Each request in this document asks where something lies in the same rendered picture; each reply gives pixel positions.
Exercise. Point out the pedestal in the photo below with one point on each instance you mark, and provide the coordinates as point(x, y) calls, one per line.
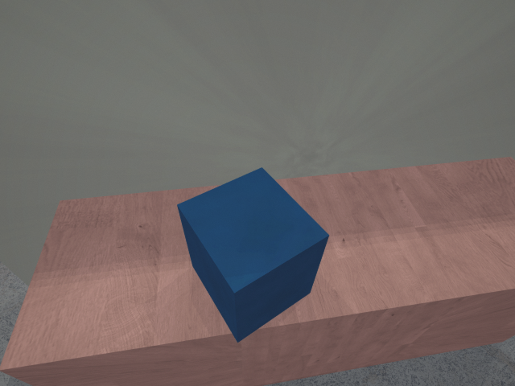
point(420, 260)

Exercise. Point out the carton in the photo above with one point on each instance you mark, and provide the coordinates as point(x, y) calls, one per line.
point(255, 249)

